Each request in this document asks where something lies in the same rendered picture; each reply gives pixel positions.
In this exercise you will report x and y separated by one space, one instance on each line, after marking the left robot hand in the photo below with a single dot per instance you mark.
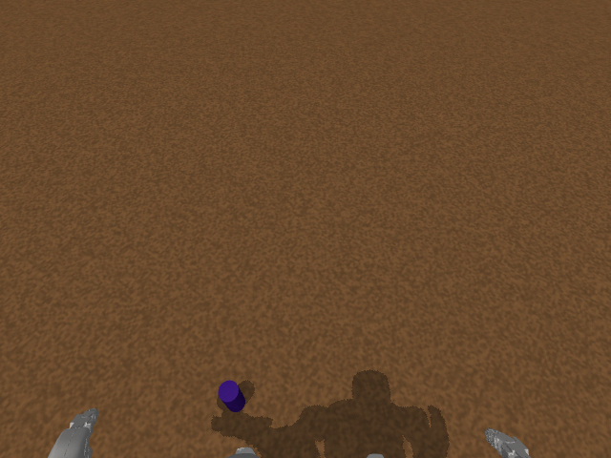
73 442

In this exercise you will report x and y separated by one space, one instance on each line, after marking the can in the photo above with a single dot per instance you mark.
232 396

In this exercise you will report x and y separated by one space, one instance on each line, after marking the right robot hand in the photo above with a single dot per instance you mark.
505 445

